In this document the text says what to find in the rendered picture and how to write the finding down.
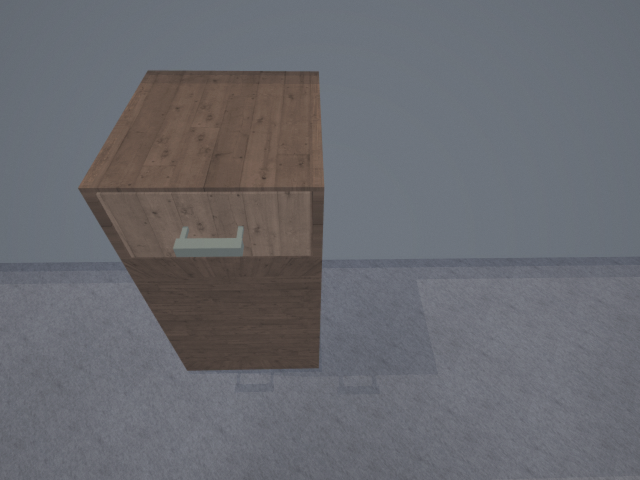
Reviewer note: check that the drawer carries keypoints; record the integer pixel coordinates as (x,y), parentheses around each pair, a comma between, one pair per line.
(148,223)

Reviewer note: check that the cabinet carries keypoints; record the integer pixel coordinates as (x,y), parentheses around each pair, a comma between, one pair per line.
(223,131)

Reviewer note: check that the handle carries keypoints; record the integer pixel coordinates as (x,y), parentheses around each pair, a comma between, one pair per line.
(209,247)

